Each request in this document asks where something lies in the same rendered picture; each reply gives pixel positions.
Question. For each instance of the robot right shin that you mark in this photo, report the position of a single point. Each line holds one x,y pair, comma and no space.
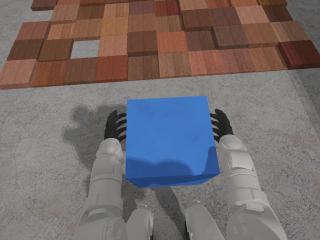
195,202

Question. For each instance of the right robot hand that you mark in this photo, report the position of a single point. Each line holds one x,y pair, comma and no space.
223,124

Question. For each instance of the robot right forearm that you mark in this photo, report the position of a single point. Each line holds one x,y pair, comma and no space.
244,193

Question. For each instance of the robot right upper arm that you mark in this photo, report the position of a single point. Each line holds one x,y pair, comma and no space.
247,226

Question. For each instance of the left robot hand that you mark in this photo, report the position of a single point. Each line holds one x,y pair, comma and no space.
111,126

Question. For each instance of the carton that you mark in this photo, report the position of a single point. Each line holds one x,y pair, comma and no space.
169,142

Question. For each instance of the robot left forearm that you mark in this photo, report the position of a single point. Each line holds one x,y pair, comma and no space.
104,196

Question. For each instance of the robot left upper arm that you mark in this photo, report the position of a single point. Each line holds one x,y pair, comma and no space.
108,228

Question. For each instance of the right robot thigh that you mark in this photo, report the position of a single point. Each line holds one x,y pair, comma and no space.
201,224

